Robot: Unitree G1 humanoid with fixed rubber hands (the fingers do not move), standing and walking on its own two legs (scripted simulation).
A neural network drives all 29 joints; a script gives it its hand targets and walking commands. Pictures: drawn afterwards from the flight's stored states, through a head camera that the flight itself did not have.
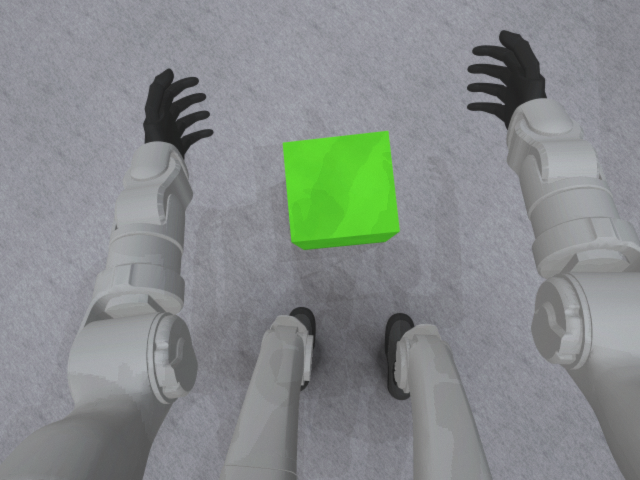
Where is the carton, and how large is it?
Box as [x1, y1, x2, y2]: [283, 131, 399, 249]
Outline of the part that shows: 387,131 283,142 291,241 303,249 380,242 385,241 399,231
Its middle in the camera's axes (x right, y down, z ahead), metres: +0.05 -0.09 +0.88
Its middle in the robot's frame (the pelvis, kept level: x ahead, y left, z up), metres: +0.50 +0.04 -0.52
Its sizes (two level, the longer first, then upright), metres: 0.210 0.200 0.250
